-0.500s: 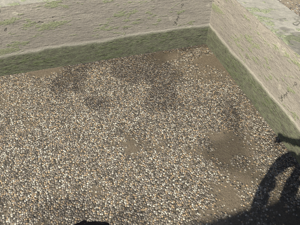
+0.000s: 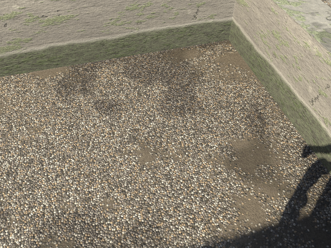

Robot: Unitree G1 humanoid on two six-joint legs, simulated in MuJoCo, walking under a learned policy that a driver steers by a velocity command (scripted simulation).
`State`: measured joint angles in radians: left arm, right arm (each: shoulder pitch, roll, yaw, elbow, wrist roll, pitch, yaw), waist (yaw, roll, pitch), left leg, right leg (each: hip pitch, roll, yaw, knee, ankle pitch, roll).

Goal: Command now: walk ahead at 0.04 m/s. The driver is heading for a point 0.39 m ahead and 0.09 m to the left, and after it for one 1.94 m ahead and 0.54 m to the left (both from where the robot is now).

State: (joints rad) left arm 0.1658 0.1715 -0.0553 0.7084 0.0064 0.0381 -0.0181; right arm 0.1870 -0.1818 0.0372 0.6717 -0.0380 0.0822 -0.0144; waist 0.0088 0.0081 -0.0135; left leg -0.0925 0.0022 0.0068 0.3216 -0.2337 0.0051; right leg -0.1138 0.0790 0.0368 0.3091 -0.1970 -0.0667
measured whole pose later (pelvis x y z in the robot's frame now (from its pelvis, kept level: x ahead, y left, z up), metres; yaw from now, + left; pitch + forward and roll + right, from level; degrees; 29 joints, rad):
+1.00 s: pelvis -0.01 +0.03 +0.00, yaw -1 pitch +1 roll +1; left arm 0.30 0.23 -0.07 0.68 0.03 0.05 0.01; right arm 0.31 -0.24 0.07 0.71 -0.04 0.07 -0.03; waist -0.01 -0.01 -0.02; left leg -0.08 -0.07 0.02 0.25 -0.19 0.06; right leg -0.15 0.02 0.08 0.33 -0.20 -0.01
